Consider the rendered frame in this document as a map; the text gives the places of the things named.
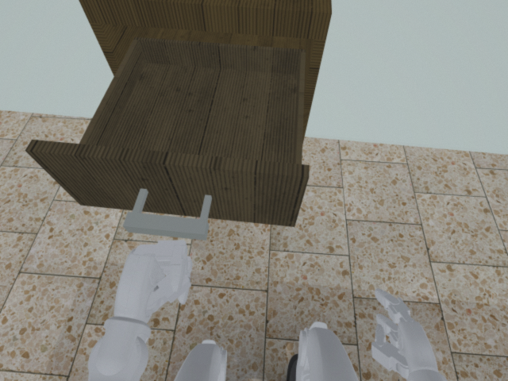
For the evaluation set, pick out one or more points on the robot left thigh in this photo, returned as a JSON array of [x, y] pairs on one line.
[[205, 362]]

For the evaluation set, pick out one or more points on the robot right hand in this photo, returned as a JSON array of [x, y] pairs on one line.
[[409, 348]]

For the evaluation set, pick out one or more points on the cabinet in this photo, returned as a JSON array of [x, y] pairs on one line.
[[298, 24]]

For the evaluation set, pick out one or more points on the drawer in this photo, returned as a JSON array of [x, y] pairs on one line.
[[185, 118]]

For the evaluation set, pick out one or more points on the left robot forearm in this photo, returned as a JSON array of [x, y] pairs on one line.
[[121, 354]]

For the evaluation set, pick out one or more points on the robot right shin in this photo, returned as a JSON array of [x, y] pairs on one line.
[[305, 375]]

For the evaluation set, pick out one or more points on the robot left hand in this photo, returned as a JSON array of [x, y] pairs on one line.
[[165, 265]]

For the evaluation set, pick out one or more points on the handle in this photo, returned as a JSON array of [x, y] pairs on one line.
[[168, 226]]

